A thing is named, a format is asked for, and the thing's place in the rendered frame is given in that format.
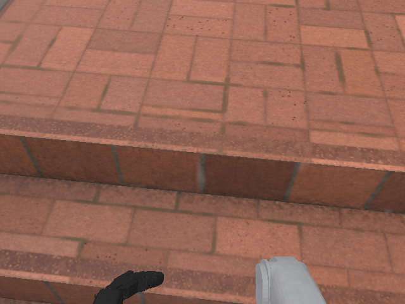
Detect stairs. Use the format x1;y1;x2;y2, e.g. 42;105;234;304
0;134;405;304

